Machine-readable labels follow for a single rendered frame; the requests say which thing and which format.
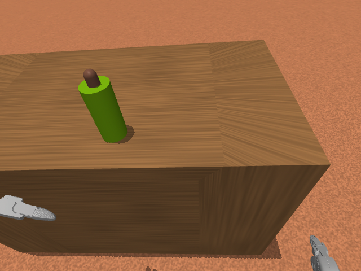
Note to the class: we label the right robot hand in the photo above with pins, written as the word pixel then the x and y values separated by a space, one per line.
pixel 321 261

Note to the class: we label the left robot hand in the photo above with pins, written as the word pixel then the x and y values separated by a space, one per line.
pixel 14 207

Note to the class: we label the bottle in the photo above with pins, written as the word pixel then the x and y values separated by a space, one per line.
pixel 100 99

